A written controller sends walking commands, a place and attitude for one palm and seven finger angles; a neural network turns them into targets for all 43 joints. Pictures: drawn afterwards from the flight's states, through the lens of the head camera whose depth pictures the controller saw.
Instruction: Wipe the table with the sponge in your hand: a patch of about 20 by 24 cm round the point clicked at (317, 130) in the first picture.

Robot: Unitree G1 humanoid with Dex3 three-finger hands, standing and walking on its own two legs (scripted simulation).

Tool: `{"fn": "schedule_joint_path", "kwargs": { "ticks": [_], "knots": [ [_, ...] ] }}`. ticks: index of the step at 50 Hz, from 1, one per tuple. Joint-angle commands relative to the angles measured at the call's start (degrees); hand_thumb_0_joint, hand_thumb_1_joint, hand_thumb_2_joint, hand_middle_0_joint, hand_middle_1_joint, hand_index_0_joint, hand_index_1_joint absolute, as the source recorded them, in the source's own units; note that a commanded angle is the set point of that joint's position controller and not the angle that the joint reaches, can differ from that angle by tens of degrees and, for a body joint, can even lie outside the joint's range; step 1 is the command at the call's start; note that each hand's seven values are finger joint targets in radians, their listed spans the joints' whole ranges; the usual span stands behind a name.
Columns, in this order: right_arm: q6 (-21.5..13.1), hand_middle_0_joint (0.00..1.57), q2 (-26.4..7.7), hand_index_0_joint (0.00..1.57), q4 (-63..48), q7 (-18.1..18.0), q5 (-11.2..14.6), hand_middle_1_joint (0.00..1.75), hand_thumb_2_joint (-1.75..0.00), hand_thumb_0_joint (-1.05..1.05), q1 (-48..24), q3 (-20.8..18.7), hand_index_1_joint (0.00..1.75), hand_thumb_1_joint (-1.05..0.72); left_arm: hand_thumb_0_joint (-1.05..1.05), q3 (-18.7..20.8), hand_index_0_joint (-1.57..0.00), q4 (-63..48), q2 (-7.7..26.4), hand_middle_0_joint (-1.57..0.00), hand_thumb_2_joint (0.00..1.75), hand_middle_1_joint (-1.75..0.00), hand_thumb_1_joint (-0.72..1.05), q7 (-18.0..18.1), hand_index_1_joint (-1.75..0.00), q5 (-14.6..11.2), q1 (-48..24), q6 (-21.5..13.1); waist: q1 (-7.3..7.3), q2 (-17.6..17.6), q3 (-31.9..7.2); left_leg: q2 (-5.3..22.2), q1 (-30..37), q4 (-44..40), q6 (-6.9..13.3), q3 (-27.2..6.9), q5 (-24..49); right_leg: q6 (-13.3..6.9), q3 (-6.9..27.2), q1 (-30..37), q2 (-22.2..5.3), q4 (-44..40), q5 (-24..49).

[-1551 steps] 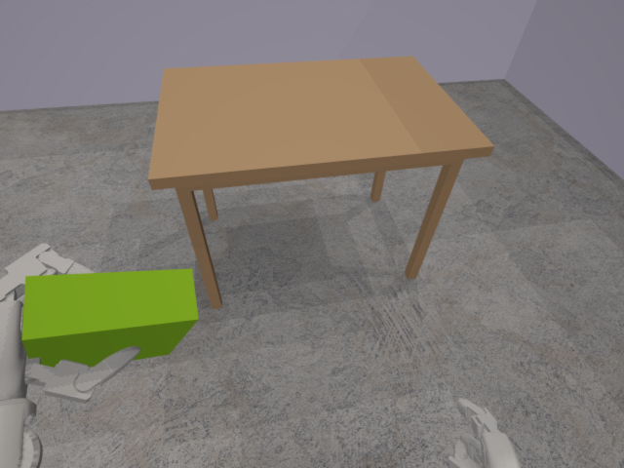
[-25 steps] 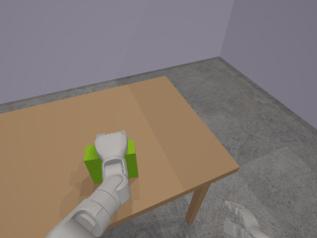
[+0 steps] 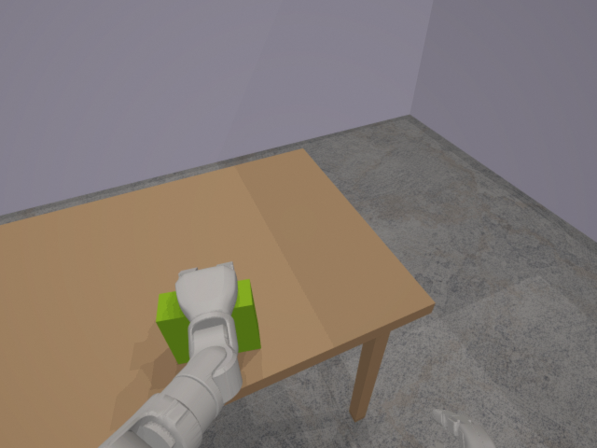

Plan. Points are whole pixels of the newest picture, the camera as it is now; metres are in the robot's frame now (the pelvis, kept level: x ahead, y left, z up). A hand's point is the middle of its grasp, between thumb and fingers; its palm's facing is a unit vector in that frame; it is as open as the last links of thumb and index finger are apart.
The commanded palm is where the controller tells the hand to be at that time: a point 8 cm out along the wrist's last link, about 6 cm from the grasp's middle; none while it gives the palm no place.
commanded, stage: wipe back along the third lane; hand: left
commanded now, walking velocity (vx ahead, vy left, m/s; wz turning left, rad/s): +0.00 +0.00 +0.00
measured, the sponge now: (215, 329) +0.32 +0.18 -0.05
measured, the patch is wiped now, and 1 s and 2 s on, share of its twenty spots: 1.00 1.00 1.00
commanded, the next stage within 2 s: slide back across to the middle lane in 0.96 s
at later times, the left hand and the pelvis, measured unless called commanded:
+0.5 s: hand (217, 318) +0.31 +0.17 -0.01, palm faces -0.06 -0.04 -1.00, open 9.6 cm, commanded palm +0.27 +0.15 +0.02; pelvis +0.00 -0.02 +0.00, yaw +0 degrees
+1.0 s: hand (217, 318) +0.31 +0.17 -0.01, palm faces -0.06 -0.03 -1.00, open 9.6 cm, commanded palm +0.27 +0.14 +0.02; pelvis +0.00 -0.01 +0.00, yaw +0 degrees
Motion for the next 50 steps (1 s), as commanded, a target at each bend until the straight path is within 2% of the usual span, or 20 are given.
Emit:
{"fn": "schedule_joint_path", "kwargs": {
  "ticks": [1, 4, 6, 9, 11, 12, 17, 19, 20, 22, 24, 31, 37, 39, 40, 41, 43, 44, 46, 50],
  "knots": [
    [-2.8, 0.20, -6.2, 0.20, -10.7, 0.3, 0.5, 0.30, -0.90, 0.00, -13.8, -1.7, 0.30, -0.90, 0.00, 0.1, -1.20, -4.8, -4.7, -1.20, 1.30, -1.60, 0.10, -3.8, -1.60, -3.6, -0.6, -1.3, 0.29, -9.8, -6.2, 0.1, 3.9, -4.1, 0.5, 0.4, 9.0, -1.8, 1.2, 5.3, -1.6, -5.8, 15.4],
    [-3.0, 0.20, -6.4, 0.20, -10.8, -0.2, 0.7, 0.30, -0.90, 0.00, -14.8, -1.4, 0.30, -0.90, 0.00, 2.7, -1.20, -6.8, -1.8, -1.20, 1.30, -1.60, 0.10, -3.9, -1.60, -4.3, -1.4, -1.1, 0.50, -10.2, -4.5, 0.0, 3.1, -4.9, 0.5, 0.4, 7.4, -1.6, 2.8, 5.4, -1.7, -7.2, 14.4],
    [-3.1, 0.20, -6.3, 0.20, -10.3, -0.6, 0.7, 0.30, -0.90, 0.00, -14.6, -1.2, 0.30, -0.90, 0.00, 1.8, -1.20, -5.9, -2.1, -1.20, 1.30, -1.60, 0.10, -3.8, -1.60, -3.7, -3.5, -1.0, -0.51, -9.9, -2.4, 0.0, 3.3, -5.1, 0.4, 0.6, 6.1, -1.3, 2.5, 4.0, -1.7, -7.5, 12.0],
    [-3.6, 0.20, -6.4, 0.20, -10.3, -1.2, 0.6, 0.30, -0.90, 0.00, -15.1, -1.2, 0.30, -0.90, 0.00, 4.6, -1.20, -6.1, 0.3, -1.20, 1.30, -1.60, 0.10, -3.9, -1.60, -3.6, -3.4, -1.2, 0.41, -9.1, -3.8, -0.3, 3.7, -5.2, 0.3, 0.7, 6.4, -1.3, 3.6, 4.7, -1.7, -8.0, 12.5],
    [-3.6, 0.20, -6.1, 0.20, -10.4, -1.4, 0.6, 0.30, -0.90, 0.00, -14.5, -1.2, 0.30, -0.90, 0.00, 2.5, -1.20, -5.9, -1.5, -1.20, 1.30, -1.60, 0.10, -4.1, -1.60, -2.9, -3.8, -1.4, -0.23, -8.7, -4.2, -0.5, 4.2, -4.8, 0.4, 1.1, 7.0, -1.2, 3.3, 4.9, -1.9, -7.6, 13.8],
    [-3.6, 0.20, -6.3, 0.20, -10.1, -1.4, 0.5, 0.30, -0.90, 0.00, -14.3, -1.2, 0.30, -0.90, 0.00, 3.1, -1.20, -5.0, -0.5, -1.20, 1.30, -1.60, 0.10, -4.2, -1.60, -2.2, -4.0, -1.5, -0.49, -8.9, -3.7, -0.4, 4.1, -4.6, 0.3, 1.0, 7.4, -1.3, 3.6, 4.5, -1.9, -7.4, 14.6],
    [-3.7, 0.20, -6.3, 0.20, -10.5, -1.4, 0.2, 0.30, -0.90, 0.00, -13.8, -1.4, 0.30, -0.90, 0.00, 3.0, -1.20, -5.7, -0.9, -1.20, 1.30, -1.60, 0.10, -4.4, -1.60, -1.5, -3.1, -2.5, -0.56, -9.5, -5.6, -0.6, 4.0, -3.6, 0.4, 1.1, 9.3, -1.3, 3.8, 5.6, -2.1, -6.4, 19.3],
    [-3.8, 0.20, -6.5, 0.20, -11.0, -1.2, 0.1, 0.30, -0.90, 0.00, -14.2, -1.7, 0.30, -0.90, 0.00, 4.9, -1.20, -7.0, 0.4, -1.20, 1.30, -1.60, 0.10, -4.5, -1.60, -1.4, -0.5, -2.8, 0.66, -9.4, -7.9, -0.7, 3.7, -3.4, 0.4, 0.9, 11.1, -1.6, 4.7, 7.3, -2.1, -5.8, 22.8],
    [-3.6, 0.20, -6.4, 0.20, -11.0, -1.2, 0.1, 0.30, -0.90, 0.00, -13.9, -1.6, 0.30, -0.90, 0.00, 3.6, -1.20, -7.3, -0.4, -1.20, 1.30, -1.60, 0.10, -4.5, -1.60, -1.1, 0.6, -2.7, 0.22, -9.6, -7.4, -0.7, 3.9, -3.1, 0.4, 1.2, 11.3, -1.4, 4.3, 7.4, -2.3, -5.4, 23.5],
    [-3.5, 0.20, -6.4, 0.20, -11.0, -1.2, 0.3, 0.30, -0.90, 0.00, -14.2, -1.6, 0.30, -0.90, 0.00, 1.6, -1.20, -7.9, -1.8, -1.20, 1.30, -1.60, 0.10, -4.5, -1.60, -0.9, -2.3, -2.5, -0.96, -9.5, -5.4, -0.6, 3.8, -3.0, 0.5, 1.0, 10.6, -1.3, 4.0, 5.5, -2.2, -5.7, 22.1],
    [-3.8, 0.20, -6.5, 0.20, -10.8, -1.1, 0.2, 0.30, -0.90, 0.00, -14.4, -1.8, 0.30, -0.90, 0.00, 4.0, -1.20, -7.5, -0.1, -1.20, 1.30, -1.60, 0.10, -4.5, -1.60, -1.2, -1.1, -2.2, 0.14, -9.6, -6.4, -0.5, 3.7, -3.2, 0.5, 0.8, 10.8, -1.5, 4.2, 5.7, -1.8, -5.7, 21.4],
    [-4.1, 0.20, -6.3, 0.20, -10.8, -1.0, 0.4, 0.30, -0.90, 0.00, -13.8, -1.7, 0.30, -0.90, 0.00, 0.6, -1.20, -7.7, -3.1, -1.20, 1.30, -1.60, 0.10, -4.8, -1.60, -1.1, -2.5, -2.2, -0.75, -9.6, -6.2, -0.5, 4.0, -2.6, 0.7, 1.1, 10.5, -1.2, 3.0, 4.6, -1.9, -4.9, 20.5],
    [-4.2, 0.20, -6.5, 0.20, -10.8, -0.9, 0.3, 0.30, -0.90, 0.00, -13.5, -1.8, 0.30, -0.90, 0.00, 1.5, -1.20, -6.8, -2.5, -1.20, 1.30, -1.60, 0.10, -4.5, -1.60, -1.1, -1.8, -2.5, -0.48, -10.7, -5.9, -0.3, 3.1, -2.3, 0.7, 0.9, 9.7, -1.3, 2.6, 4.0, -1.9, -4.6, 19.2],
    [-4.1, 0.20, -6.6, 0.20, -11.1, -0.8, 0.3, 0.30, -0.90, 0.00, -14.0, -1.9, 0.30, -0.90, 0.00, 3.0, -1.20, -7.7, -1.2, -1.20, 1.30, -1.60, 0.10, -4.6, -1.60, -1.1, -0.8, -2.3, 0.39, -9.9, -7.2, -0.3, 3.0, -2.6, 0.5, 0.5, 10.1, -1.6, 2.9, 4.5, -1.7, -4.5, 19.2],
    [-4.0, 0.20, -6.3, 0.20, -11.1, -0.9, 0.4, 0.30, -0.90, 0.00, -13.9, -1.7, 0.30, -0.90, 0.00, 0.3, -1.20, -7.5, -3.3, -1.20, 1.30, -1.60, 0.10, -4.6, -1.60, -1.1, -2.5, -2.3, -0.72, -9.4, -5.9, -0.3, 3.2, -2.4, 0.7, 0.8, 9.2, -1.2, 2.2, 3.6, -1.9, -4.5, 17.8],
    [-4.0, 0.20, -6.3, 0.20, -10.7, -1.0, 0.4, 0.30, -0.90, 0.00, -13.6, -1.7, 0.30, -0.90, 0.00, 1.2, -1.20, -6.4, -2.5, -1.20, 1.30, -1.60, 0.10, -4.5, -1.60, -0.8, -3.8, -2.2, -0.94, -9.7, -4.4, -0.1, 3.0, -2.6, 0.6, 0.6, 8.3, -1.3, 2.1, 2.2, -1.7, -4.9, 15.8],
    [-4.2, 0.20, -6.2, 0.20, -10.7, -1.0, 0.4, 0.30, -0.90, 0.00, -13.4, -1.7, 0.30, -0.90, 0.00, 0.6, -1.20, -5.8, -3.4, -1.20, 1.30, -1.60, 0.10, -4.4, -1.60, -0.8, -4.2, -2.1, -0.84, -9.3, -5.2, -0.3, 3.3, -2.5, 0.7, 0.8, 8.1, -1.3, 1.8, 2.1, -1.6, -4.8, 15.2],
    [-4.3, 0.20, -6.4, 0.20, -10.9, -1.0, 0.4, 0.30, -0.90, 0.00, -13.6, -1.7, 0.30, -0.90, 0.00, 2.9, -1.20, -6.0, -1.4, -1.20, 1.30, -1.60, 0.10, -4.5, -1.60, -1.1, -3.6, -2.1, 0.05, -8.9, -5.9, -0.2, 3.0, -2.9, 0.6, 0.5, 8.3, -1.6, 2.2, 2.5, -1.4, -4.9, 15.1],
    [-4.1, 0.20, -6.3, 0.20, -10.7, -1.2, 0.4, 0.30, -0.90, 0.00, -13.4, -1.5, 0.30, -0.90, 0.00, 1.5, -1.20, -5.0, -2.3, -1.20, 1.30, -1.60, 0.10, -4.3, -1.60, -0.7, -5.4, -2.0, -0.89, -9.0, -4.7, -0.2, 2.6, -2.8, 0.5, 0.5, 6.9, -1.3, 1.6, 1.3, -1.6, -4.8, 12.7],
    [-4.3, 0.20, -6.3, 0.20, -10.5, -1.3, 0.2, 0.30, -0.90, 0.00, -12.8, -1.6, 0.30, -0.90, 0.00, 2.1, -1.20, -3.4, -2.2, -1.20, 1.30, -1.60, 0.10, -4.0, -1.60, -0.4, -6.8, -2.4, -0.78, -8.9, -5.8, -0.1, 2.9, -2.4, 0.5, 0.4, 7.2, -1.4, 1.3, 1.0, -1.4, -4.3, 12.6]
  ]
}}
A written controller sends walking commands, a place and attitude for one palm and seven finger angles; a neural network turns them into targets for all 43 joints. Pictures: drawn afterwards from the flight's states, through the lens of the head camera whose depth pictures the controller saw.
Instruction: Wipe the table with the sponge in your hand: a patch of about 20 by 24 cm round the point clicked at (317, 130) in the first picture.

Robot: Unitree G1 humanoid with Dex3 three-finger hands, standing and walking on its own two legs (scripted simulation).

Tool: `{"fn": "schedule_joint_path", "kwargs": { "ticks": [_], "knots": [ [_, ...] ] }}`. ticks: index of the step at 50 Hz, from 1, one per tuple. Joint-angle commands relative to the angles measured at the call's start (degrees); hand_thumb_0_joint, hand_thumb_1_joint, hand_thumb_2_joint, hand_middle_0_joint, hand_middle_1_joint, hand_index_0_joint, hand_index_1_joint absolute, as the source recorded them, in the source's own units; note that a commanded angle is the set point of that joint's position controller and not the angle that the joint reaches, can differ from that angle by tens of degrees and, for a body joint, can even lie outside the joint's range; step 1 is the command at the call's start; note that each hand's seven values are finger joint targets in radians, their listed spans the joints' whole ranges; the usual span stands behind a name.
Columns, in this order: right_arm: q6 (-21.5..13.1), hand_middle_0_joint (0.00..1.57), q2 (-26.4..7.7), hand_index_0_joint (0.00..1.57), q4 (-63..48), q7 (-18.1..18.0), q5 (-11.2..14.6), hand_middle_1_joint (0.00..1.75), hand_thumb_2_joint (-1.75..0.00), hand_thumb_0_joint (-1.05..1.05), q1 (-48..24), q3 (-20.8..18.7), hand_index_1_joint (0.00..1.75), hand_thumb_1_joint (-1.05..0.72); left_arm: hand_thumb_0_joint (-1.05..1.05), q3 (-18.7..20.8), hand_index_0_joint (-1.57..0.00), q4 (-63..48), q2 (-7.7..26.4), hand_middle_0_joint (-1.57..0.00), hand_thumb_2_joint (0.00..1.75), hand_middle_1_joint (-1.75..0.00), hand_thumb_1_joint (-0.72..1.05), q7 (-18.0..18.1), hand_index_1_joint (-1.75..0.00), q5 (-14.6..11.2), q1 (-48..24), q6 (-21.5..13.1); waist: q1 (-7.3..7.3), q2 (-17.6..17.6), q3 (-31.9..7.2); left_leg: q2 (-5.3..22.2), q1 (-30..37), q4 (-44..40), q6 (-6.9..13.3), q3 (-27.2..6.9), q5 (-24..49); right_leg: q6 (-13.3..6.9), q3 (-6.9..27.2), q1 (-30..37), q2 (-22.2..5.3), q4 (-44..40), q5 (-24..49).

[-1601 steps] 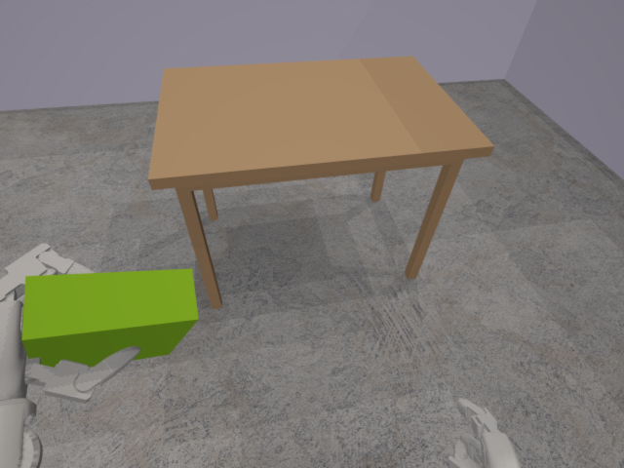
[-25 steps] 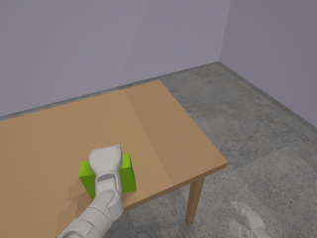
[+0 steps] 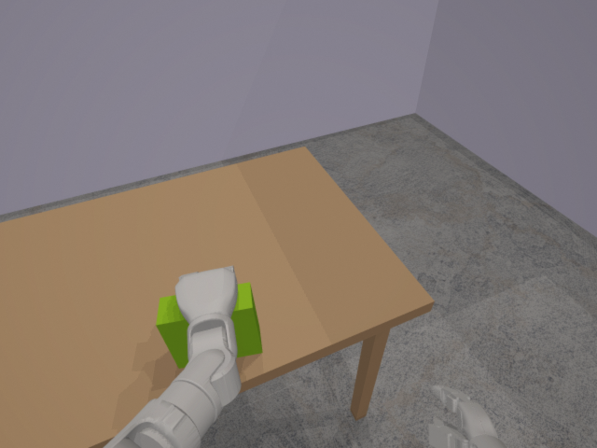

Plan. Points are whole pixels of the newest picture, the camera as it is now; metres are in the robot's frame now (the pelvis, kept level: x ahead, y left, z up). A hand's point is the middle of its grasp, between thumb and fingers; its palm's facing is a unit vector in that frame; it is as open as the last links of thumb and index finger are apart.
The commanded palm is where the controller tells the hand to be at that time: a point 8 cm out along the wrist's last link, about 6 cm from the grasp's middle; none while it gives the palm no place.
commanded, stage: slide back across to the middle lane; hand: left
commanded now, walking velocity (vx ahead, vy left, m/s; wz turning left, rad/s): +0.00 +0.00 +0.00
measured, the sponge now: (216, 334) +0.31 +0.18 -0.06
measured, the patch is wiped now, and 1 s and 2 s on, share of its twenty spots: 1.00 1.00 1.00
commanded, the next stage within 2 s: wipe forward along the middle lane in 0.78 s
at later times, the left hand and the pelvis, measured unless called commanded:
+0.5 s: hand (200, 322) +0.29 +0.19 +0.01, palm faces -0.03 -0.12 -0.99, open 9.5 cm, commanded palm +0.24 +0.20 +0.05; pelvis +0.01 +0.00 +0.01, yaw -2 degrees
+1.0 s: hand (176, 339) +0.26 +0.22 +0.00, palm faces -0.06 -0.13 -0.99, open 9.5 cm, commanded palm +0.24 +0.23 +0.05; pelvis +0.00 +0.00 +0.01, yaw -2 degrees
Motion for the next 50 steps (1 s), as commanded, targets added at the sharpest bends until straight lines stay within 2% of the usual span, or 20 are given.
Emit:
{"fn": "schedule_joint_path", "kwargs": {
  "ticks": [1, 3, 4, 6, 11, 14, 16, 19, 21, 23, 27, 29, 31, 34, 38, 39, 40, 44, 46, 50],
  "knots": [
    [-2.5, 0.20, -6.0, 0.20, -9.3, 0.1, 0.1, 0.30, -0.90, 0.00, -10.6, -1.9, 0.30, -0.90, 0.00, 0.3, -1.20, -1.3, -3.1, -1.20, 1.30, -1.60, 0.10, -1.6, -1.60, -1.9, -7.9, -1.7, -1.36, -8.5, -6.4, -0.4, 3.5, -3.1, 1.3, 0.8, 7.4, -0.6, 1.5, 2.1, -1.7, -6.0, 13.3],
    [-2.5, 0.20, -6.2, 0.20, -9.1, 0.2, 0.0, 0.30, -0.90, 0.00, -10.4, -1.9, 0.30, -0.90, 0.00, 0.0, -1.20, -0.5, -3.4, -1.20, 1.30, -1.60, 0.10, -1.5, -1.60, -1.8, -8.7, -1.8, -1.74, -9.5, -5.7, -0.3, 3.2, -3.0, 1.2, 0.7, 7.1, -0.7, 1.4, 1.4, -1.6, -6.1, 12.9],
    [-2.6, 0.20, -6.1, 0.20, -9.6, 0.2, 0.0, 0.30, -0.90, 0.00, -10.9, -2.0, 0.30, -0.90, 0.00, 2.0, -1.20, -1.9, -1.9, -1.20, 1.30, -1.60, 0.10, -1.4, -1.60, -2.1, -8.5, -2.1, -0.73, -8.6, -7.1, -0.3, 3.5, -3.4, 1.3, 0.5, 7.7, -0.9, 1.6, 2.3, -1.5, -6.1, 13.4],
    [-2.5, 0.20, -6.0, 0.20, -10.0, 0.0, 0.1, 0.30, -0.90, 0.00, -11.0, -1.9, 0.30, -0.90, 0.00, 1.6, -1.20, -3.4, -1.7, -1.20, 1.30, -1.60, 0.10, -1.2, -1.60, -2.2, -7.4, -2.1, -0.81, -8.6, -7.8, -0.5, 3.9, -3.3, 1.4, 0.9, 7.7, -0.6, 1.7, 3.6, -1.7, -6.1, 13.5],
    [-2.4, 0.20, -6.1, 0.20, -10.8, -0.3, 0.2, 0.30, -0.90, 0.00, -11.8, -1.8, 0.30, -0.90, 0.00, 6.1, -1.20, -8.6, 3.4, -1.20, 1.30, -1.60, 0.10, -1.1, -1.60, -2.3, -3.4, -1.3, 0.60, -8.2, -8.7, -0.5, 5.1, -4.4, 1.4, 0.9, 9.2, -0.7, 2.6, 7.2, -1.8, -6.9, 15.5],
    [-2.4, 0.20, -6.2, 0.20, -11.3, -0.3, 0.4, 0.30, -0.90, 0.00, -13.7, -1.5, 0.30, -0.90, 0.00, 8.1, -1.20, -12.1, 6.2, -1.20, 1.30, -1.60, 0.10, -1.7, -1.60, -2.3, -0.8, 0.0, 1.33, -6.7, -7.2, -0.6, 5.6, -5.5, 1.4, 0.7, 9.8, -0.9, 3.5, 8.3, -1.7, -8.0, 16.3],
    [-2.4, 0.20, -6.1, 0.20, -11.4, -0.3, 0.5, 0.30, -0.90, 0.00, -13.5, -1.2, 0.30, -0.90, 0.00, 6.1, -1.20, -13.5, 5.3, -1.20, 1.30, -1.60, 0.10, -2.4, -1.60, -1.4, -1.1, 0.9, 0.46, -6.5, -5.0, -0.5, 6.2, -6.0, 1.6, 0.8, 9.3, -0.7, 3.1, 7.7, -1.8, -8.4, 15.1],
    [-2.5, 0.20, -6.5, 0.20, -12.0, -0.4, 0.5, 0.30, -0.90, 0.00, -14.8, -1.2, 0.30, -0.90, 0.00, 9.2, -1.20, -17.3, 9.1, -1.20, 1.30, -1.60, 0.10, -3.6, -1.60, -0.7, 2.0, 1.6, 1.90, -5.3, -6.6, -0.8, 7.5, -6.6, 1.6, 0.7, 10.8, -1.1, 4.1, 9.8, -1.6, -8.8, 16.4],
    [-2.6, 0.20, -6.3, 0.20, -12.1, -0.5, 0.5, 0.30, -0.90, 0.00, -14.6, -1.1, 0.30, -0.90, 0.00, 7.8, -1.20, -18.4, 8.2, -1.20, 1.30, -1.60, 0.10, -4.4, -1.60, -0.4, 3.9, 1.4, 1.33, -5.5, -5.7, -0.9, 8.0, -6.5, 1.8, 1.0, 11.0, -0.9, 4.2, 10.1, -1.8, -8.8, 17.0],
    [-2.9, 0.20, -6.5, 0.20, -11.9, -0.6, 0.5, 0.30, -0.90, 0.00, -14.5, -0.8, 0.30, -0.90, 0.00, 9.1, -1.20, -18.8, 10.1, -1.20, 1.30, -1.60, 0.10, -5.1, -1.60, 0.3, 4.8, 1.2, 1.08, -6.3, -4.0, -0.9, 7.9, -6.7, 1.7, 0.7, 11.2, -1.0, 4.6, 9.7, -1.6, -9.1, 17.6],
    [-3.6, 0.20, -6.4, 0.20, -12.2, -0.8, 0.4, 0.30, -0.90, 0.00, -14.6, -0.9, 0.30, -0.90, 0.00, 9.4, -1.20, -21.3, 10.3, -1.20, 1.30, -1.60, 0.10, -5.6, -1.60, 0.8, 7.4, -0.1, 1.38, -5.0, -4.5, -1.0, 8.9, -6.8, 1.7, 0.8, 12.0, -1.1, 5.1, 10.3, -1.6, -8.9, 18.9],
    [-4.0, 0.20, -6.7, 0.20, -12.1, -0.8, 0.2, 0.30, -0.90, 0.00, -14.7, -1.1, 0.30, -0.90, 0.00, 13.3, -1.20, -22.0, 13.7, -1.20, 1.30, -1.60, 0.10, -5.5, -1.60, 0.8, 9.7, -0.8, 2.15, -5.6, -5.0, -1.1, 8.9, -6.7, 1.6, 0.6, 12.9, -1.3, 6.2, 11.5, -1.5, -9.1, 21.4],
    [-4.2, 0.20, -6.4, 0.20, -12.3, -1.0, 0.2, 0.30, -0.90, 0.00, -14.6, -0.9, 0.30, -0.90, 0.00, 11.4, -1.20, -23.3, 12.0, -1.20, 1.30, -1.60, 0.10, -5.5, -1.60, 0.9, 10.6, -1.4, 1.52, -5.2, -4.3, -1.1, 9.0, -6.8, 1.6, 0.8, 12.8, -1.0, 5.9, 11.4, -1.7, -9.0, 22.1],
    [-4.7, 0.20, -6.6, 0.20, -11.9, -1.1, 0.0, 0.30, -0.90, 0.00, -14.8, -1.0, 0.30, -0.90, 0.00, 14.4, -1.20, -24.0, 14.7, -1.20, 1.30, -1.60, 0.10, -5.6, -1.60, 1.2, 12.3, -1.9, 1.95, -5.0, -4.4, -1.2, 9.4, -6.9, 1.6, 0.7, 13.4, -1.2, 7.3, 12.0, -1.6, -9.6, 23.9],
    [-5.3, 0.20, -6.5, 0.20, -11.7, -1.4, 0.0, 0.30, -0.90, 0.00, -14.9, -0.9, 0.30, -0.90, 0.00, 14.1, -1.20, -24.6, 15.0, -1.20, 1.30, -1.60, 0.10, -5.6, -1.60, 1.7, 13.6, -2.4, 1.55, -4.7, -3.1, -1.3, 9.6, -6.9, 1.6, 0.7, 12.8, -1.0, 7.4, 11.1, -1.7, -9.9, 22.5],
    [-5.4, 0.20, -6.7, 0.20, -11.7, -1.4, -0.1, 0.30, -0.90, 0.00, -15.0, -1.1, 0.30, -0.90, 0.00, 16.1, -1.20, -25.4, 16.5, -1.20, 1.30, -1.60, 0.10, -5.6, -1.60, 1.7, 14.2, -2.5, 2.17, -3.8, -3.8, -1.3, 9.8, -7.1, 1.5, 0.4, 13.1, -1.3, 7.7, 11.5, -1.5, -10.0, 21.9],
    [-5.4, 0.20, -6.5, 0.20, -11.8, -1.4, -0.1, 0.30, -0.90, 0.00, -14.9, -0.9, 0.30, -0.90, 0.00, 13.9, -1.20, -25.3, 14.6, -1.20, 1.30, -1.60, 0.10, -5.8, -1.60, 1.9, 14.4, -2.7, 1.70, -4.3, -3.8, -1.3, 9.7, -7.0, 1.7, 0.7, 13.1, -1.1, 7.1, 11.6, -1.8, -9.6, 22.4],
    [-5.9, 0.20, -6.7, 0.20, -11.6, -1.9, -0.2, 0.30, -0.90, 0.00, -14.8, -1.2, 0.30, -0.90, 0.00, 14.5, -1.20, -25.9, 14.9, -1.20, 1.30, -1.60, 0.10, -6.3, -1.60, 1.5, 12.1, -3.2, 1.38, -4.6, -3.1, -1.2, 9.8, -7.4, 1.9, 0.2, 11.8, -1.1, 7.4, 10.4, -1.5, -10.7, 19.3],
    [-6.1, 0.20, -7.0, 0.20, -10.8, -2.5, -0.3, 0.30, -0.90, 0.00, -13.7, -1.1, 0.30, -0.90, 0.00, 14.9, -1.20, -23.1, 15.6, -1.20, 1.30, -1.60, 0.10, -6.1, -1.60, 1.8, 9.6, -3.8, 0.24, -5.9, -1.5, -1.3, 8.9, -7.2, 1.9, 0.5, 9.7, -0.7, 7.3, 8.9, -1.6, -11.1, 16.7],
    [-6.8, 0.20, -7.0, 0.20, -9.6, -3.3, -0.5, 0.30, -0.90, 0.00, -12.7, -1.2, 0.30, -0.90, 0.00, 16.0, -1.20, -19.5, 16.7, -1.20, 1.30, -1.60, 0.10, -5.5, -1.60, 3.4, 4.2, -5.3, 0.08, -4.3, -2.0, -1.3, 8.2, -7.2, 1.8, 0.4, 8.1, -0.8, 6.9, 7.1, -1.7, -10.8, 13.3]
  ]
}}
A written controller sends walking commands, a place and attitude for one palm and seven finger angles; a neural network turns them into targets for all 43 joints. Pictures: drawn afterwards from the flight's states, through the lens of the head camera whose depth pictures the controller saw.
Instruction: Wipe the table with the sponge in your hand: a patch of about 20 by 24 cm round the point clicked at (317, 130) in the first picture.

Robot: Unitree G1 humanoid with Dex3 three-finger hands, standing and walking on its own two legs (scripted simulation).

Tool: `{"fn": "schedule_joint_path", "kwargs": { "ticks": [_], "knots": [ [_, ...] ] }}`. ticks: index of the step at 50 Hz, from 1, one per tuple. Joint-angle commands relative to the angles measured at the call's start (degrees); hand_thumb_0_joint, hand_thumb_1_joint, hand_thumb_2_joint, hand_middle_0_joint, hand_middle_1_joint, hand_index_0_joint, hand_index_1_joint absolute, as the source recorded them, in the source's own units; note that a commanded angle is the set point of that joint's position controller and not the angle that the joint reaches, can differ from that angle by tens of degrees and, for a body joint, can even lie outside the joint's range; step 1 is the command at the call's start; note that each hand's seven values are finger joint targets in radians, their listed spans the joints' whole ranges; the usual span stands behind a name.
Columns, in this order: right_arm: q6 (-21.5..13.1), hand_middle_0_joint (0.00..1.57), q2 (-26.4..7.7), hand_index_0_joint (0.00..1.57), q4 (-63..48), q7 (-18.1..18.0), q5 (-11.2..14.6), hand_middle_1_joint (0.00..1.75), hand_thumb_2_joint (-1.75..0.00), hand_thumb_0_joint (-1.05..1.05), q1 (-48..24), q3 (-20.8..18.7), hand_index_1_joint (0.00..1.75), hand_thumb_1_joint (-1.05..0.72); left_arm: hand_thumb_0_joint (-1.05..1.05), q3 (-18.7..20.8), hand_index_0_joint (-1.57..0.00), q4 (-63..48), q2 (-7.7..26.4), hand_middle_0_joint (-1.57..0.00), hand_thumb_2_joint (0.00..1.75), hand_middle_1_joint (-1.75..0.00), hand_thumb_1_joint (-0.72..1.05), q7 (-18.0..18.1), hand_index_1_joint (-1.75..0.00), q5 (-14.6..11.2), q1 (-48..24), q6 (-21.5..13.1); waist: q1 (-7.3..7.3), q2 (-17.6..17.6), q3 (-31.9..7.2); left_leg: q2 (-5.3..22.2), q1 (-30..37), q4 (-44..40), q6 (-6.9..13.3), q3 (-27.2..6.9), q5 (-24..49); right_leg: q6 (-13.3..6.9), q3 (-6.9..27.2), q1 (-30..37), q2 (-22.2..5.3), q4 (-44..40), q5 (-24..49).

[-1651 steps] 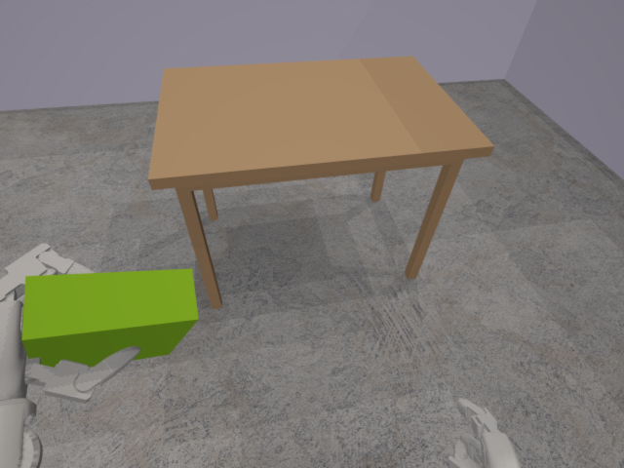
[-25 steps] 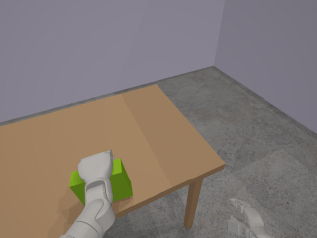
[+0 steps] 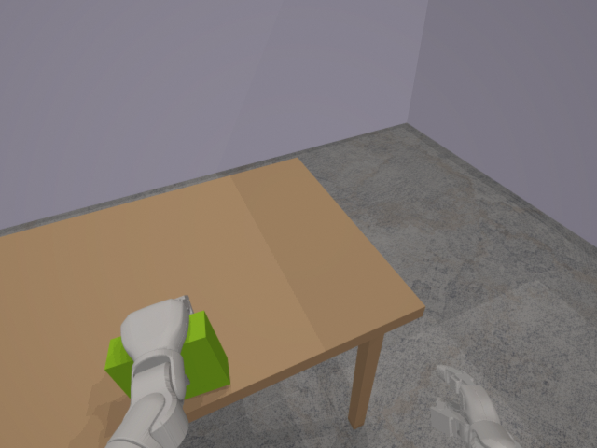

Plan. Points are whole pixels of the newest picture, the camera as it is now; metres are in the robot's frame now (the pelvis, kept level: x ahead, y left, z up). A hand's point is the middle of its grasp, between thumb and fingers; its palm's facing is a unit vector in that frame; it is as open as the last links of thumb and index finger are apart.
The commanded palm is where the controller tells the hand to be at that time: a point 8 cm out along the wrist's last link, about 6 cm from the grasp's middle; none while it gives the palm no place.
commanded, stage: wipe forward along the middle lane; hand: left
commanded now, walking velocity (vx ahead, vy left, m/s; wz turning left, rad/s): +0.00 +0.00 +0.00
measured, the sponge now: (178, 370) +0.24 +0.23 -0.06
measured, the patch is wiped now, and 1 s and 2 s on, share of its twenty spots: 1.00 1.00 1.00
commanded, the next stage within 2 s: slide back across to the first lane in 1.50 s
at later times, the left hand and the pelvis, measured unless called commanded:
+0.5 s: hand (170, 323) +0.30 +0.25 -0.01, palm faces -0.11 -0.05 -0.99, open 9.7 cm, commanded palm +0.28 +0.27 +0.02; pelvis -0.03 -0.01 -0.01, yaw +1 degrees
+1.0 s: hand (165, 300) +0.34 +0.28 -0.01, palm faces -0.14 +0.01 -0.99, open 9.7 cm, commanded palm +0.33 +0.29 +0.02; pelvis -0.04 -0.04 -0.03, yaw -1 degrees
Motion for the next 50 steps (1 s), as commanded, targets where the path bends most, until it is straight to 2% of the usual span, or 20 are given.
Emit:
{"fn": "schedule_joint_path", "kwargs": {
  "ticks": [1, 4, 8, 9, 11, 14, 17, 19, 21, 22, 24, 26, 29, 31, 33, 34, 38, 44, 48, 50],
  "knots": [
    [-3.4, 0.20, -6.3, 0.20, -8.8, -0.8, -0.1, 0.30, -0.90, 0.00, -10.5, -2.1, 0.30, -0.90, 0.00, 6.2, -1.20, 0.2, 9.4, -1.20, 1.30, -1.60, 0.10, 1.0, -1.60, 2.4, -14.2, -0.2, -0.64, -5.2, -3.9, -2.5, -0.2, -2.2, 2.1, -0.7, 5.9, -0.3, 5.2, -0.7, -2.5, -6.0, 10.4],
    [-4.1, 0.20, -6.7, 0.20, -8.3, -1.3, -0.5, 0.30, -0.90, 0.00, -9.6, -2.5, 0.30, -0.90, 0.00, 10.4, -1.20, 2.4, 13.2, -1.20, 1.30, -1.60, 0.10, 1.9, -1.60, 2.9, -16.6, -2.0, 0.07, -5.9, -6.7, -2.5, -1.5, -1.5, 2.0, -0.8, 5.5, -0.4, 6.3, 0.0, -2.5, -5.6, 10.9],
    [-4.6, 0.20, -6.6, 0.20, -7.4, -1.8, -0.6, 0.30, -0.90, 0.00, -7.3, -2.7, 0.30, -0.90, 0.00, 9.7, -1.20, 7.5, 12.3, -1.20, 1.30, -1.60, 0.10, 3.1, -1.60, 3.7, -19.3, -3.7, -1.42, -8.4, -5.5, -2.6, -4.7, -0.3, 2.2, -0.3, 3.4, 0.4, 6.2, -1.8, -2.9, -5.1, 9.4],
    [-4.7, 0.20, -6.7, 0.20, -7.3, -1.9, -0.7, 0.30, -0.90, 0.00, -7.1, -2.7, 0.30, -0.90, 0.00, 11.8, -1.20, 8.3, 14.4, -1.20, 1.30, -1.60, 0.10, 3.2, -1.60, 3.6, -20.5, -4.1, -0.98, -8.5, -6.2, -2.6, -5.2, -0.4, 2.1, -0.7, 3.0, 0.2, 6.7, -1.8, -2.7, -5.3, 8.3],
    [-4.8, 0.20, -6.9, 0.20, -6.8, -2.2, -0.6, 0.30, -0.90, 0.00, -5.8, -2.8, 0.30, -0.90, 0.00, 11.2, -1.20, 10.8, 14.9, -1.20, 1.30, -1.60, 0.10, 3.6, -1.60, 4.2, -23.4, -4.7, -2.06, -8.2, -5.1, -2.6, -6.6, 0.5, 2.2, -0.2, 1.5, 0.6, 6.8, -3.4, -3.1, -5.3, 5.8],
    [-4.9, 0.20, -7.1, 0.20, -6.6, -2.3, -0.6, 0.30, -0.90, 0.00, -5.1, -2.8, 0.30, -0.90, 0.00, 13.2, -1.20, 14.2, 17.0, -1.20, 1.30, -1.60, 0.10, 3.8, -1.60, 4.2, -24.8, -5.3, -1.59, -8.3, -5.6, -2.6, -8.5, 0.8, 2.0, -0.4, 0.3, 0.6, 7.2, -4.3, -3.0, -5.4, 2.9],
    [-5.0, 0.20, -7.2, 0.20, -6.1, -2.5, -0.5, 0.30, -0.90, 0.00, -3.1, -2.9, 0.30, -0.90, 0.00, 12.2, -1.20, 18.4, 16.7, -1.20, 1.30, -1.60, 0.10, 4.0, -1.60, 4.2, -27.7, -6.3, -2.80, -9.0, -5.0, -2.6, -10.9, 2.0, 2.3, -0.1, -2.0, 1.2, 6.7, -6.2, -3.3, -5.2, -1.0],
    [-5.0, 0.20, -7.5, 0.20, -6.0, -2.5, -0.4, 0.30, -0.90, 0.00, -2.3, -2.9, 0.30, -0.90, 0.00, 14.0, -1.20, 21.1, 19.1, -1.20, 1.30, -1.60, 0.10, 4.0, -1.60, 4.1, -29.8, -6.9, -2.79, -8.5, -4.6, -2.5, -12.6, 2.3, 2.1, -0.5, -2.9, 1.0, 7.2, -7.5, -3.1, -5.2, -3.0],
    [-5.1, 0.20, -7.5, 0.20, -5.9, -2.6, -0.5, 0.30, -0.90, 0.00, -0.8, -2.9, 0.30, -0.90, 0.00, 12.0, -1.20, 23.4, 17.8, -1.20, 1.30, -1.60, 0.10, 4.0, -1.60, 4.3, -33.1, -8.0, -4.10, -8.6, -4.0, -2.3, -14.2, 3.4, 2.3, 0.0, -4.6, 1.6, 6.4, -9.5, -3.5, -4.8, -6.0],
    [-5.1, 0.20, -7.6, 0.20, -5.6, -2.5, -0.5, 0.30, -0.90, 0.00, -0.2, -3.1, 0.30, -0.90, 0.00, 13.2, -1.20, 25.3, 19.0, -1.20, 1.30, -1.60, 0.10, 4.2, -1.60, 4.6, -32.5, -8.3, -3.65, -8.8, -4.9, -2.2, -14.9, 3.8, 2.3, -0.2, -4.8, 1.5, 6.5, -9.6, -3.5, -4.5, -7.1],
    [-5.3, 0.20, -7.7, 0.20, -5.8, -2.4, -0.6, 0.30, -0.90, 0.00, 0.7, -3.3, 0.30, -0.90, 0.00, 14.8, -1.20, 26.2, 20.5, -1.20, 1.30, -1.60, 0.10, 4.4, -1.60, 4.3, -34.3, -9.5, -3.57, -8.4, -6.9, -2.0, -16.0, 4.4, 2.3, -0.4, -4.5, 1.3, 6.9, -9.4, -3.3, -3.7, -6.0],
    [-5.3, 0.20, -7.7, 0.20, -5.7, -2.2, -0.6, 0.30, -0.90, 0.00, 2.1, -3.5, 0.30, -0.90, 0.00, 13.5, -1.20, 27.5, 19.0, -1.20, 1.30, -1.60, 0.10, 4.8, -1.60, 4.0, -34.4, -10.4, -4.29, -8.8, -7.6, -1.9, -17.3, 5.9, 2.4, 0.2, -4.4, 1.8, 6.8, -9.4, -3.6, -2.9, -4.1],
    [-5.4, 0.20, -8.1, 0.20, -5.7, -2.0, -0.6, 0.30, -0.90, 0.00, 3.0, -3.5, 0.30, -0.90, 0.00, 16.5, -1.20, 29.1, 22.9, -1.20, 1.30, -1.60, 0.10, 5.1, -1.60, 3.3, -35.5, -11.2, -4.14, -10.3, -8.8, -1.9, -20.4, 6.8, 2.4, -0.3, -4.6, 1.9, 8.6, -7.9, -3.7, -2.9, -3.6],
    [-5.5, 0.20, -8.3, 0.20, -5.2, -2.1, -0.5, 0.30, -0.90, 0.00, 4.1, -3.5, 0.30, -0.90, 0.00, 15.7, -1.20, 30.1, 23.9, -1.20, 1.30, -1.60, 0.10, 5.3, -1.60, 3.8, -39.3, -11.7, -5.76, -9.0, -7.0, -1.7, -21.9, 8.1, 2.5, 0.0, -5.8, 2.2, 9.2, -9.7, -4.1, -3.1, -6.4],
    [-5.7, 0.20, -8.5, 0.20, -5.1, -2.0, -0.4, 0.30, -0.90, 0.00, 4.9, -3.4, 0.30, -0.90, 0.00, 15.3, -1.20, 31.5, 24.4, -1.20, 1.30, -1.60, 0.10, 5.3, -1.60, 4.1, -40.7, -11.9, -6.04, -8.8, -7.1, -1.6, -23.7, 8.8, 2.5, -0.3, -6.8, 2.0, 9.7, -10.5, -4.2, -3.1, -8.9],
    [-5.7, 0.20, -8.6, 0.20, -5.1, -1.9, -0.5, 0.30, -0.90, 0.00, 5.1, -3.5, 0.30, -0.90, 0.00, 17.2, -1.20, 31.9, 26.6, -1.20, 1.30, -1.60, 0.10, 5.3, -1.60, 4.2, -41.9, -12.2, -5.71, -8.3, -7.7, -1.7, -24.2, 8.8, 2.5, -0.8, -6.8, 1.7, 9.8, -10.7, -3.8, -2.8, -9.3],
    [-6.1, 0.20, -8.5, 0.20, -5.2, -1.6, -0.3, 0.30, -0.90, 0.00, 6.5, -3.4, 0.30, -0.90, 0.00, 15.9, -1.20, 33.7, 25.3, -1.20, 1.30, -1.60, 0.10, 5.6, -1.60, 3.5, -41.7, -12.8, -6.16, -7.8, -9.0, -1.7, -26.2, 10.4, 2.5, -0.7, -7.1, 2.0, 9.7, -10.8, -4.0, -1.7, -8.1],
    [-6.7, 0.20, -9.4, 0.20, -4.3, -1.5, -0.2, 0.30, -0.90, 0.00, 8.2, -3.4, 0.30, -0.90, 0.00, 18.3, -1.20, 36.3, 30.1, -1.20, 1.30, -1.60, 0.10, 5.6, -1.60, 2.9, -46.2, -13.4, -7.22, -8.5, -10.3, -1.4, -30.9, 13.0, 2.5, -1.4, -7.5, 1.9, 13.0, -9.5, -4.7, -1.6, -8.7],
    [-7.2, 0.20, -9.7, 0.20, -3.8, -1.3, -0.1, 0.30, -0.90, 0.00, 9.8, -3.3, 0.30, -0.90, 0.00, 17.3, -1.20, 37.7, 31.3, -1.20, 1.30, -1.60, 0.10, 5.2, -1.60, 4.0, -48.8, -14.1, -8.38, -7.6, -11.0, -1.3, -33.2, 14.7, 2.6, -1.5, -7.7, 2.1, 13.8, -9.9, -5.1, -0.7, -7.6],
    [-7.4, 0.20, -9.6, 0.20, -3.7, -1.1, 0.0, 0.30, -0.90, 0.00, 10.9, -3.4, 0.30, -0.90, 0.00, 18.0, -1.20, 38.8, 32.0, -1.20, 1.30, -1.60, 0.10, 5.1, -1.60, 3.9, -49.0, -14.6, -8.04, -6.6, -12.6, -1.4, -33.2, 14.8, 2.7, -1.6, -7.2, 2.0, 12.5, -9.7, -4.8, 0.5, -6.4]
  ]
}}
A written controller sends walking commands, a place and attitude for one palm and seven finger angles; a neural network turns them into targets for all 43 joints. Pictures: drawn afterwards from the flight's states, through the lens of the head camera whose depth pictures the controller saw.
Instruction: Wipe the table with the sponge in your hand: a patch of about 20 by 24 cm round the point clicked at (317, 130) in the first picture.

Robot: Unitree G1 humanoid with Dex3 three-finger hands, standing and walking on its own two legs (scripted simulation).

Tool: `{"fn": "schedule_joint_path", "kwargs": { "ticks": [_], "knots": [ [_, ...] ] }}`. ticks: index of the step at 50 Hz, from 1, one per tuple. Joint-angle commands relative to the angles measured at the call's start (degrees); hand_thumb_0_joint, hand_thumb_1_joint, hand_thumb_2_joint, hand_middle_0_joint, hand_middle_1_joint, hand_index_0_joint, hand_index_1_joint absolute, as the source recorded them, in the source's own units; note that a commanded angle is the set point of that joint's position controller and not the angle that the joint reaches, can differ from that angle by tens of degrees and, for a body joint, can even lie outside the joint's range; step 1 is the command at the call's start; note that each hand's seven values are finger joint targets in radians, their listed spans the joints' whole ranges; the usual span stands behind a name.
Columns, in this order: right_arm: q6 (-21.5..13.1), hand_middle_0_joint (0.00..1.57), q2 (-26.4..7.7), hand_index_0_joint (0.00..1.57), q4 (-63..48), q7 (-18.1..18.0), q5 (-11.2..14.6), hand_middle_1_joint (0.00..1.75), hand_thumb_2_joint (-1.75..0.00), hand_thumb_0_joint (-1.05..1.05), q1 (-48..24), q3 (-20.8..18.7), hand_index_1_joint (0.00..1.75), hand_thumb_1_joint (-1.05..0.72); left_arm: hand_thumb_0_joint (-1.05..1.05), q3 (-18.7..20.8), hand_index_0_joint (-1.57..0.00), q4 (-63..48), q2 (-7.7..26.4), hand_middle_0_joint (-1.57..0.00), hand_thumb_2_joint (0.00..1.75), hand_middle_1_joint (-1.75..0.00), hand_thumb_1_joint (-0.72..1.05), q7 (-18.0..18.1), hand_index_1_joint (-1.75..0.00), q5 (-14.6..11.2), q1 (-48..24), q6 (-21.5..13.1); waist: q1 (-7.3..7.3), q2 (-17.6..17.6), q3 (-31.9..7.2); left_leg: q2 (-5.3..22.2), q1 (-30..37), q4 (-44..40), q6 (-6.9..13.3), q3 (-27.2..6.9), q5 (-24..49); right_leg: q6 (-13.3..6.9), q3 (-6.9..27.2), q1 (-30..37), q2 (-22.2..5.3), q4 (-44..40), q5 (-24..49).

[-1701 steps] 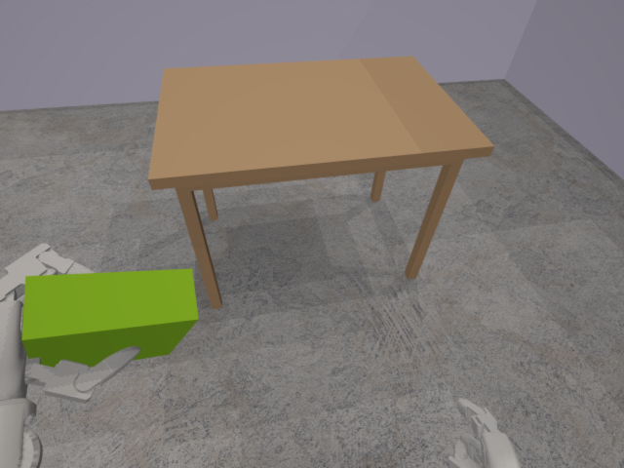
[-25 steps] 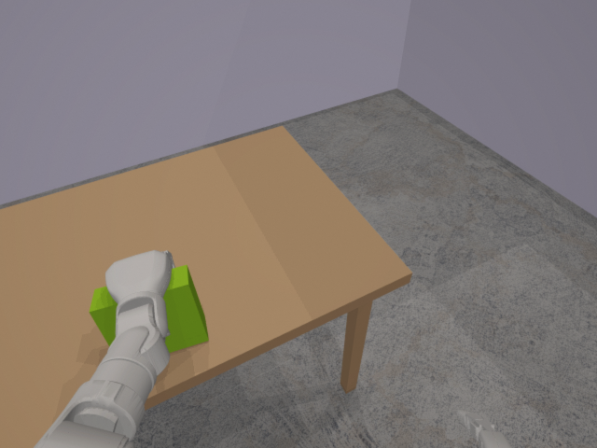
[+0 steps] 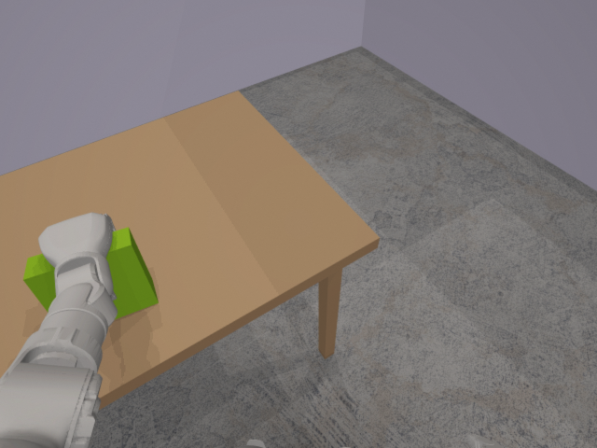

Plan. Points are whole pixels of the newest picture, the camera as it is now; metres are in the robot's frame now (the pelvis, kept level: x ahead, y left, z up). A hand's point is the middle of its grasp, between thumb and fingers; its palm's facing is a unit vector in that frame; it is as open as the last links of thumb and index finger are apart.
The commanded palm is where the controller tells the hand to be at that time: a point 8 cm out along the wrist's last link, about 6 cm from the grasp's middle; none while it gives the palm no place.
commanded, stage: wipe forward along the middle lane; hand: left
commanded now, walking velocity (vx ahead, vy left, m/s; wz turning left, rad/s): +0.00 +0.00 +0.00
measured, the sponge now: (103, 291) +0.35 +0.32 -0.03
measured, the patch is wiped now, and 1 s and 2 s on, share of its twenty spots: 1.00 1.00 1.00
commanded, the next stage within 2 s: slide back across to the first lane in 0.50 s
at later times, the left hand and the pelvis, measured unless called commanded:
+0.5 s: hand (84, 240) +0.42 +0.35 +0.02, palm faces -0.15 +0.00 -0.99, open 9.7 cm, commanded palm +0.41 +0.36 +0.05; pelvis +0.01 +0.01 -0.01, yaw -1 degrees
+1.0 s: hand (63, 232) +0.43 +0.39 +0.03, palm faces -0.10 -0.05 -0.99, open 9.7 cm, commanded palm +0.40 +0.40 +0.07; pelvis +0.03 +0.06 +0.01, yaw -2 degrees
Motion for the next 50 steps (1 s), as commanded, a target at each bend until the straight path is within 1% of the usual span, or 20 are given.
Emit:
{"fn": "schedule_joint_path", "kwargs": {
  "ticks": [1, 4, 8, 12, 14, 16, 22, 24, 26, 29, 30, 31, 34, 38, 40, 42, 43, 44, 48, 50],
  "knots": [
    [-2.5, 0.20, -7.3, 0.20, -6.6, 0.1, 0.3, 0.30, -0.90, 0.00, -0.8, -2.0, 0.30, -0.90, 0.00, 2.6, -1.20, -1.9, 18.0, -1.20, 1.30, -1.60, 0.10, 3.3, -1.60, 2.3, -15.7, 1.2, -2.11, -7.6, -9.9, -1.6, -8.1, -0.8, 0.6, 3.3, -3.5, 4.8, 15.7, 15.9, -8.8, -13.3, -6.0],
    [-2.7, 0.20, -7.6, 0.20, -6.4, 0.3, 0.3, 0.30, -0.90, 0.00, -0.3, -2.0, 0.30, -0.90, 0.00, 4.0, -1.20, -2.2, 19.8, -1.20, 1.30, -1.60, 0.10, 3.2, -1.60, 1.2, -17.3, 0.8, -2.28, -7.2, -12.8, -1.4, -9.5, 0.1, 0.4, 2.9, -2.6, 5.1, 17.4, 18.8, -9.6, -12.6, -1.0],
    [-2.8, 0.20, -8.1, 0.20, -6.0, 0.4, 0.3, 0.30, -0.90, 0.00, 1.0, -1.7, 0.30, -0.90, 0.00, 3.3, -1.20, 0.3, 21.2, -1.20, 1.30, -1.60, 0.10, 2.3, -1.60, 2.7, -18.5, 0.8, -3.20, -8.4, -10.8, -1.3, -11.1, 0.5, 0.5, 2.9, -3.8, 5.3, 16.9, 17.0, -9.4, -12.6, -2.5],
    [-2.9, 0.20, -8.3, 0.20, -5.8, 0.5, 0.1, 0.30, -0.90, 0.00, 2.0, -1.8, 0.30, -0.90, 0.00, 4.7, -1.20, 0.8, 23.0, -1.20, 1.30, -1.60, 0.10, 2.1, -1.60, 3.3, -18.7, -0.2, -2.78, -6.7, -12.7, -1.2, -10.8, 0.9, 0.6, 3.0, -2.6, 5.0, 15.4, 16.4, -8.8, -11.1, 0.4],
    [-3.1, 0.20, -8.2, 0.20, -5.9, 0.6, 0.2, 0.30, -0.90, 0.00, 2.3, -1.8, 0.30, -0.90, 0.00, 3.9, -1.20, -0.1, 21.9, -1.20, 1.30, -1.60, 0.10, 1.9, -1.60, 2.8, -20.8, -0.6, -3.38, -6.6, -13.1, -1.1, -10.3, 0.8, 0.8, 3.2, -2.2, 5.0, 14.9, 16.4, -8.6, -11.0, 1.3],
    [-2.9, 0.20, -8.5, 0.20, -5.6, 0.6, 0.1, 0.30, -0.90, 0.00, 3.1, -1.8, 0.30, -0.90, 0.00, 5.4, -1.20, 1.6, 24.1, -1.20, 1.30, -1.60, 0.10, 2.1, -1.60, 3.3, -19.3, -0.6, -2.96, -6.7, -13.0, -1.2, -10.4, 0.8, 0.9, 3.4, -1.8, 5.1, 13.8, 16.0, -8.2, -10.7, 1.6],
    [-2.9, 0.20, -8.6, 0.20, -5.5, 0.8, 0.0, 0.30, -0.90, 0.00, 4.0, -1.8, 0.30, -0.90, 0.00, 4.8, -1.20, 2.2, 24.0, -1.20, 1.30, -1.60, 0.10, 2.1, -1.60, 4.2, -20.7, -0.5, -3.33, -6.2, -14.2, -1.1, -8.7, 0.3, 1.3, 3.9, -0.6, 5.1, 10.9, 14.3, -7.2, -9.7, 3.7],
    [-3.0, 0.20, -8.3, 0.20, -5.5, 0.9, -0.1, 0.30, -0.90, 0.00, 4.1, -1.6, 0.30, -0.90, 0.00, 4.0, -1.20, 1.3, 22.8, -1.20, 1.30, -1.60, 0.10, 2.0, -1.60, 3.9, -23.0, -0.7, -3.63, -4.2, -14.2, -1.0, -7.5, -0.4, 1.3, 3.9, -0.1, 4.8, 9.7, 13.6, -6.8, -9.3, 4.9],
    [-2.8, 0.20, -8.8, 0.20, -5.2, 0.8, -0.2, 0.30, -0.90, 0.00, 4.7, -1.6, 0.30, -0.90, 0.00, 5.4, -1.20, 3.5, 24.9, -1.20, 1.30, -1.60, 0.10, 2.1, -1.60, 4.1, -21.9, -0.4, -3.75, -7.0, -13.8, -1.1, -8.3, -0.2, 1.4, 4.2, -0.5, 5.3, 9.4, 13.7, -6.7, -9.5, 4.2],
    [-2.8, 0.20, -8.8, 0.20, -5.2, 0.8, -0.2, 0.30, -0.90, 0.00, 4.9, -1.4, 0.30, -0.90, 0.00, 5.6, -1.20, 3.3, 26.0, -1.20, 1.30, -1.60, 0.10, 2.0, -1.60, 4.2, -24.6, -0.6, -3.86, -4.6, -13.7, -1.1, -8.0, -0.6, 1.4, 4.1, -0.5, 4.8, 8.6, 12.8, -6.4, -9.3, 3.7],
    [-2.8, 0.20, -8.6, 0.20, -5.3, 0.8, -0.2, 0.30, -0.90, 0.00, 5.2, -1.5, 0.30, -0.90, 0.00, 4.4, -1.20, 3.5, 24.6, -1.20, 1.30, -1.60, 0.10, 1.9, -1.60, 4.6, -23.8, -0.6, -4.06, -4.8, -14.2, -1.1, -7.3, -0.7, 1.5, 4.2, -0.4, 5.1, 8.1, 12.5, -6.3, -9.2, 3.7],
    [-2.6, 0.20, -8.8, 0.20, -5.3, 0.8, -0.3, 0.30, -0.90, 0.00, 5.3, -1.5, 0.30, -0.90, 0.00, 6.0, -1.20, 3.9, 26.6, -1.20, 1.30, -1.60, 0.10, 1.8, -1.60, 5.0, -22.6, -0.5, -3.24, -5.1, -14.5, -1.1, -6.7, -1.1, 1.5, 4.2, -0.1, 4.9, 7.6, 12.6, -6.0, -9.1, 3.6],
    [-2.2, 0.20, -8.3, 0.20, -6.1, 0.9, -0.3, 0.30, -0.90, 0.00, 4.9, -1.7, 0.30, -0.90, 0.00, 6.8, -1.20, 0.6, 26.6, -1.20, 1.30, -1.60, 0.10, 1.3, -1.60, 4.8, -21.2, -1.1, -1.73, -2.2, -18.4, -1.1, -3.3, -2.3, 1.5, 4.4, 3.2, 4.5, 6.9, 15.5, -5.8, -8.3, 8.2],
    [-1.7, 0.20, -8.0, 0.20, -6.8, 1.0, 0.0, 0.30, -0.90, 0.00, 3.8, -1.8, 0.30, -0.90, 0.00, 6.2, -1.20, -0.6, 24.5, -1.20, 1.30, -1.60, 0.10, 1.6, -1.60, 4.3, -17.3, -0.7, -1.30, -2.6, -15.7, -1.5, -0.5, -4.4, 1.6, 4.5, 2.6, 4.8, 5.9, 15.0, -5.5, -10.3, 5.5],
    [-1.5, 0.20, -8.4, 0.20, -6.5, 0.8, 0.1, 0.30, -0.90, 0.00, 3.5, -1.8, 0.30, -0.90, 0.00, 8.3, -1.20, -0.8, 27.1, -1.20, 1.30, -1.60, 0.10, 1.9, -1.60, 4.1, -17.8, -0.6, -0.87, -3.6, -15.6, -1.4, 0.7, -5.5, 1.7, 4.0, 3.2, 4.7, 5.2, 15.3, -5.4, -10.2, 5.1],
    [-1.4, 0.20, -8.2, 0.20, -6.7, 0.7, 0.1, 0.30, -0.90, 0.00, 2.9, -1.9, 0.30, -0.90, 0.00, 7.7, -1.20, -2.4, 26.6, -1.20, 1.30, -1.60, 0.10, 2.1, -1.60, 4.6, -18.1, -0.3, -0.73, -2.0, -14.9, -1.5, 3.0, -6.7, 1.7, 4.0, 3.4, 4.6, 4.6, 14.8, -5.4, -10.9, 4.6],
    [-1.4, 0.20, -8.3, 0.20, -6.4, 0.8, 0.0, 0.30, -0.90, 0.00, 3.0, -2.0, 0.30, -0.90, 0.00, 8.3, -1.20, -2.0, 27.1, -1.20, 1.30, -1.60, 0.10, 2.2, -1.60, 5.0, -17.4, -0.2, -0.56, -2.8, -15.0, -1.5, 3.7, -7.0, 1.8, 3.7, 4.2, 4.5, 4.3, 14.9, -5.3, -10.8, 5.0],
    [-1.4, 0.20, -8.3, 0.20, -6.5, 0.8, 0.0, 0.30, -0.90, 0.00, 2.4, -1.8, 0.30, -0.90, 0.00, 9.0, -1.20, -2.4, 27.3, -1.20, 1.30, -1.60, 0.10, 2.0, -1.60, 4.7, -16.7, -0.3, 0.31, -0.8, -15.0, -1.4, 4.7, -7.5, 1.6, 3.3, 5.6, 4.1, 4.0, 15.0, -5.3, -10.4, 6.3],
    [-0.8, 0.20, -8.3, 0.20, -6.8, 1.4, 0.0, 0.30, -0.90, 0.00, 2.2, -2.2, 0.30, -0.90, 0.00, 7.8, -1.20, -1.8, 24.4, -1.20, 1.30, -1.60, 0.10, 1.9, -1.60, 5.1, -12.7, 0.1, 0.39, -3.0, -13.5, -1.5, 7.0, -8.3, 1.5, 3.1, 7.8, 4.0, 3.1, 14.9, -5.0, -10.8, 8.4],
    [-0.6, 0.20, -8.3, 0.20, -6.7, 1.5, 0.0, 0.30, -0.90, 0.00, 1.9, -2.3, 0.30, -0.90, 0.00, 8.9, -1.20, -2.6, 25.1, -1.20, 1.30, -1.60, 0.10, 1.7, -1.60, 4.8, -11.4, -0.1, 1.34, -1.7, -14.8, -1.4, 9.1, -8.6, 1.4, 2.6, 10.9, 3.6, 2.7, 15.9, -5.0, -10.1, 10.9]
  ]
}}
